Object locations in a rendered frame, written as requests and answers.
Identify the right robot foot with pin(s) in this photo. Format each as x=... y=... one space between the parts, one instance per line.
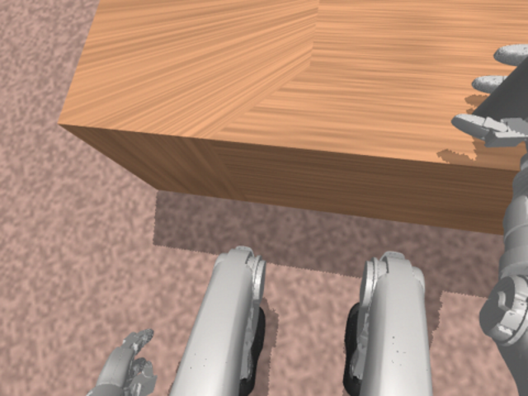
x=351 y=384

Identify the right robot arm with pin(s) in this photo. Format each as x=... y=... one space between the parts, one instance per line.
x=504 y=316

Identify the right robot hand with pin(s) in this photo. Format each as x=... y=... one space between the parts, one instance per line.
x=507 y=132

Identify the left robot foot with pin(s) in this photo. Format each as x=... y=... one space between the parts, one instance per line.
x=246 y=385

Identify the left robot hand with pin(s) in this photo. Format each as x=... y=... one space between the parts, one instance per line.
x=122 y=370

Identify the can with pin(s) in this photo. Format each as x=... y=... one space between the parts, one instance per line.
x=510 y=98

